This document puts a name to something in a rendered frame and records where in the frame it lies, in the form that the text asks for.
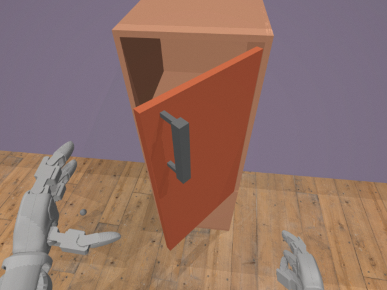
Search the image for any robot left forearm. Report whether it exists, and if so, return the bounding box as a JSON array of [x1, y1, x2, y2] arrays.
[[0, 252, 53, 290]]

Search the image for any left robot hand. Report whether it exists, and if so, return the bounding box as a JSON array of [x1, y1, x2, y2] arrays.
[[12, 141, 121, 255]]

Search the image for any handle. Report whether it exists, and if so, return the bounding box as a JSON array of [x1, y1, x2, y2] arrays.
[[160, 110, 191, 184]]

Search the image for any cupboard door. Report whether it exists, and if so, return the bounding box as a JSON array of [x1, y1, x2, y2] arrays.
[[133, 47, 263, 250]]

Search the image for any right robot hand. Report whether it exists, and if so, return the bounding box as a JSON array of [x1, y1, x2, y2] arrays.
[[276, 230, 324, 290]]

